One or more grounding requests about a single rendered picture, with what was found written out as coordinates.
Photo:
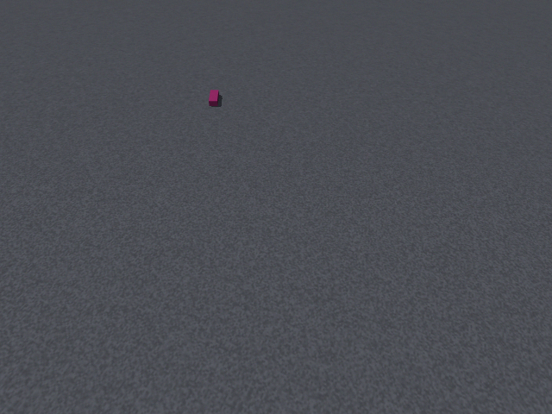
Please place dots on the small box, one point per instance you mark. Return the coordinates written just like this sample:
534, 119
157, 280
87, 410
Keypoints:
214, 95

